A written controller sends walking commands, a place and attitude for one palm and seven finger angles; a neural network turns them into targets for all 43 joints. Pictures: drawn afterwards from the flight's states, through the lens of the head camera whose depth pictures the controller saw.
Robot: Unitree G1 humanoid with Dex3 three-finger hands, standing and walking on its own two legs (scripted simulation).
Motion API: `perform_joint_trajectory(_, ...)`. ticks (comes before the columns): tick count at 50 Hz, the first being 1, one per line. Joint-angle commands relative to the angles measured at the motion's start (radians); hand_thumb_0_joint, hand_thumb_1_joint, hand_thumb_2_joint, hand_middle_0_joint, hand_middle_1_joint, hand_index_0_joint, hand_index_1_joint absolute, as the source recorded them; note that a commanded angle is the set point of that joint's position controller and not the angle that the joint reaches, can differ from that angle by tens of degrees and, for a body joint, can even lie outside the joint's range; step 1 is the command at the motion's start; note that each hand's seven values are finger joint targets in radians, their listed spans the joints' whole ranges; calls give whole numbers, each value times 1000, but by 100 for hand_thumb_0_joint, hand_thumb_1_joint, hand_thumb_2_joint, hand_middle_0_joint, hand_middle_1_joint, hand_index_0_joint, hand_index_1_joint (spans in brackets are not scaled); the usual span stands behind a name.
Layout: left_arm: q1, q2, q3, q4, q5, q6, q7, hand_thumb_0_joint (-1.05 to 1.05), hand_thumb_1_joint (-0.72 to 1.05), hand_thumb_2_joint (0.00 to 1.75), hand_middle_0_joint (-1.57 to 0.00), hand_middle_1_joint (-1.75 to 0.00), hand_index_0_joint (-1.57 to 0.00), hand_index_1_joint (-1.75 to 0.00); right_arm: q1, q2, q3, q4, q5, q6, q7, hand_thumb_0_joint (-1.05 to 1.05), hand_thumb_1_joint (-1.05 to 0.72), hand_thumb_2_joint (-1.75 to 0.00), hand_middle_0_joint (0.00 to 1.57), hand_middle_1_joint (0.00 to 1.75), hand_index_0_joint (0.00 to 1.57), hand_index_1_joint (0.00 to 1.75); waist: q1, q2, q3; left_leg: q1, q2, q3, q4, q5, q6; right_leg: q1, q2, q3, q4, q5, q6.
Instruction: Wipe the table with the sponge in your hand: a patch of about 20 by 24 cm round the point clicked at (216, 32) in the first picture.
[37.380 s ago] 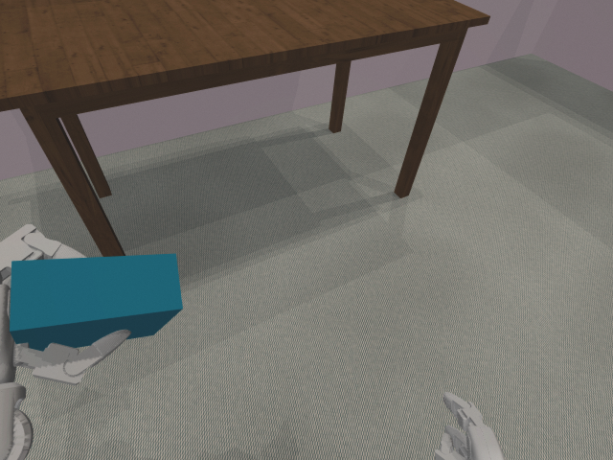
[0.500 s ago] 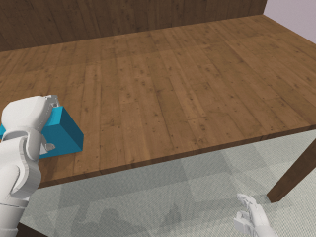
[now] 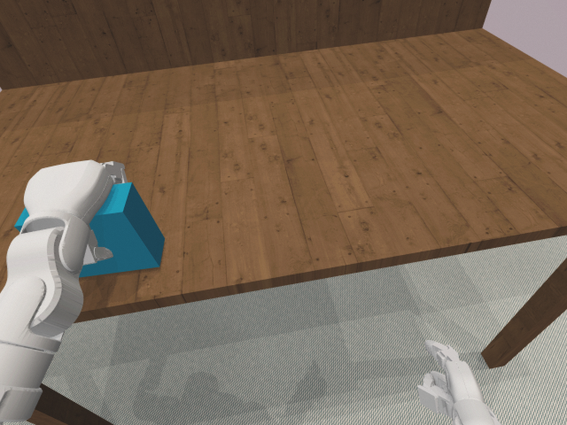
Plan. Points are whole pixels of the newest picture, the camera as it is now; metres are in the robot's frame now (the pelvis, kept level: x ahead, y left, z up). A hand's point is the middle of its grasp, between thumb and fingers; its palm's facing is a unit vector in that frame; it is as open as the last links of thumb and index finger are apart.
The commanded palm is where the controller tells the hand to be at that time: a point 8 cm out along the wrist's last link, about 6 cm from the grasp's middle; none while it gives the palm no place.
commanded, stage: lift the sponge slowly off the table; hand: left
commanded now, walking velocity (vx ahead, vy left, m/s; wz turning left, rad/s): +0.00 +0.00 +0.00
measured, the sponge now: (106, 242) +0.30 +0.31 +0.11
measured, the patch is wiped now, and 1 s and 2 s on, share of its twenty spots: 0.95 0.95 0.95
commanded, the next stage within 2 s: bring the sponge back beside the body in 1.36 s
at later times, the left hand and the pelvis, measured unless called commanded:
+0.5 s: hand (82, 203) +0.30 +0.31 +0.19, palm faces +0.02 +0.01 -1.00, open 9.5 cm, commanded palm +0.27 +0.31 +0.27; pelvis -0.01 -0.01 +0.00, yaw +1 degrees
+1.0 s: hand (65, 181) +0.30 +0.31 +0.22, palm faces +0.06 +0.02 -1.00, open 9.5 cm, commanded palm +0.26 +0.31 +0.30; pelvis -0.01 +0.00 +0.00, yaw +1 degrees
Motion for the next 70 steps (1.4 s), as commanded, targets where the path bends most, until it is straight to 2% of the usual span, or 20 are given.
perform_joint_trajectory(1, -381, 323, 214, -215, 22, -13, 54, 0, 10, 130, -120, -160, -120, -160, -209, -114, -38, -179, 1, -63, -7, 0, -90, -90, 20, 30, 20, 30, 7, 8, -288, 66, 6, 5, -44, 378, -11, 130, 32, 0, -24, 281, -65)
perform_joint_trajectory(12, -411, 387, 233, -101, 14, 13, -9, 0, 10, 130, -120, -160, -120, -160, -194, -117, -33, -178, 0, -43, -12, 0, -90, -90, 20, 30, 20, 30, 6, -43, -283, 23, -10, 32, -22, 355, -3, 154, 6, 8, -11, 332, -45)
perform_joint_trajectory(13, -378, 348, 199, -40, 5, 16, -23, 0, 10, 130, -120, -160, -120, -160, -198, -114, -32, -166, 3, -38, -15, 0, -90, -90, 20, 30, 20, 30, -11, -49, -221, 13, -5, 35, -32, 334, -2, 120, 11, -4, -25, 313, -42)
perform_joint_trajectory(22, -530, 422, 237, -145, 9, -84, -50, 0, 10, 130, -120, -160, -120, -160, -169, -109, -30, -191, -2, -64, -36, 0, -90, -90, 20, 30, 20, 30, -6, 2, -315, 62, -16, 23, -10, 345, 5, 130, 1, -1, -16, 293, -47)
perform_joint_trajectory(26, -511, 453, 282, -117, -8, -96, -26, 0, 10, 130, -120, -160, -120, -160, -188, -123, -39, -183, 4, -61, -28, 0, -90, -90, 20, 30, 20, 30, -1, 11, -273, 50, -4, 14, -24, 322, -3, 124, 13, 12, -28, 280, -57)
perform_joint_trajectory(32, -532, 427, 256, -84, -2, -45, -14, 0, 10, 130, -120, -160, -120, -160, -163, -114, -38, -193, 1, -57, -11, 0, -90, -90, 20, 30, 20, 30, 18, -14, -314, 19, -9, 19, -25, 362, -10, 159, -2, 4, -4, 309, -52)
perform_joint_trajectory(34, -491, 391, 223, -42, -11, -15, -29, 0, 10, 130, -120, -160, -120, -160, -181, -122, -41, -178, 8, -40, -4, 0, -90, -90, 20, 30, 20, 30, 5, -17, -247, 4, 2, 21, -44, 331, -14, 131, 6, -5, -20, 296, -47)
perform_joint_trajectory(37, -509, 412, 226, -89, -5, 13, -56, 0, 10, 130, -120, -160, -120, -160, -184, -116, -35, -208, 7, -45, -5, 0, -90, -90, 20, 30, 20, 30, 18, -43, -308, 7, -5, 21, -24, 351, -7, 156, -8, 9, 3, 317, -45)
perform_joint_trajectory(38, -476, 381, 201, -27, -9, 24, -68, 0, 10, 130, -120, -160, -120, -160, -184, -117, -37, -188, 11, -37, -7, 0, -90, -90, 20, 30, 20, 30, -3, -51, -252, 5, 3, 28, -31, 337, -6, 121, 0, -2, -9, 310, -42)
perform_joint_trajectory(42, -593, 427, 206, -87, 2, 21, -99, 0, 10, 130, -120, -160, -120, -160, -180, -116, -24, -211, 13, -42, -18, 0, -90, -90, 20, 30, 20, 30, -1, -52, -284, 16, -3, 18, -33, 312, 1, 113, -6, -5, -11, 257, -38)
perform_joint_trajectory(43, -575, 394, 178, -12, 1, 21, -105, 0, 10, 130, -120, -160, -120, -160, -186, -114, -25, -190, 14, -39, -22, 0, -90, -90, 20, 30, 20, 30, -17, -55, -213, 6, 5, 21, -45, 279, 0, 72, 1, -13, -28, 223, -39)
perform_joint_trajectory(47, -685, 443, 207, -118, 15, -29, -104, 0, 10, 130, -120, -160, -120, -160, -174, -106, -20, -212, 9, -58, -30, 0, -90, -90, 20, 30, 20, 30, 2, -12, -321, 48, -6, 8, -36, 316, 2, 109, -4, -7, -14, 223, -50)
perform_joint_trajectory(51, -660, 456, 242, -153, -4, -44, -86, 0, 10, 130, -120, -160, -120, -160, -199, -118, -35, -200, 11, -64, -21, 0, -90, -90, 20, 30, 20, 30, 5, 48, -312, 66, 11, -6, -40, 329, -8, 110, 9, 10, -25, 239, -65)
perform_joint_trajectory(55, -654, 435, 219, -27, -4, 1, -87, 0, 10, 130, -120, -160, -120, -160, -180, -118, -31, -180, 7, -40, -14, 0, -90, -90, 20, 30, 20, 30, 9, -7, -237, 9, 13, 10, -60, 296, -18, 86, 3, -7, -32, 222, -53)
perform_joint_trajectory(57, -693, 456, 221, -39, 9, 25, -93, 0, 10, 130, -120, -160, -120, -160, -169, -115, -25, -200, 8, -45, -11, 0, -90, -90, 20, 30, 20, 30, 20, -20, -299, 10, 7, 12, -48, 319, -17, 120, -8, 5, -16, 239, -55)
perform_joint_trajectory(58, -655, 418, 189, 35, 7, 45, -100, 0, 10, 130, -120, -160, -120, -160, -184, -113, -27, -183, 12, -35, -11, 0, -90, -90, 20, 30, 20, 30, 5, -26, -242, 0, 15, 17, -57, 303, -17, 93, 0, -6, -26, 230, -52)
perform_joint_trajectory(63, -726, 386, 122, 15, 21, 70, -154, 0, 10, 130, -120, -160, -120, -160, -186, -111, -22, -198, 20, -37, -14, 0, -90, -90, 20, 30, 20, 30, -12, -18, -268, 21, 14, 9, -61, 300, -7, 79, 0, -16, -29, 212, -48)
perform_joint_trajectory(67, -764, 394, 117, -63, 32, 39, -185, 0, 10, 130, -120, -160, -120, -160, -171, -107, -13, -225, 20, -49, -19, 0, -90, -90, 20, 30, 20, 30, -6, -9, -330, 48, 7, -2, -57, 311, 0, 89, -5, -15, -19, 196, -52)
perform_joint_trajectory(68, -724, 360, 94, 3, 25, 36, -190, 0, 10, 130, -120, -160, -120, -160, -173, -105, -16, -204, 20, -45, -21, 0, -90, -90, 20, 30, 20, 30, -20, -27, -268, 39, 17, -2, -62, 292, 1, 57, 2, -27, -31, 183, -50)
perform_joint_trajectory(70, -727, 426, 155, -2, 23, 9, -189, 0, 10, 130, -120, -160, -120, -160, -171, -120, -21, -203, 14, -39, -24, 0, -90, -90, 20, 30, 20, 30, -6, -38, -263, 28, 15, -5, -72, 253, -1, 58, 0, -22, -36, 162, -49)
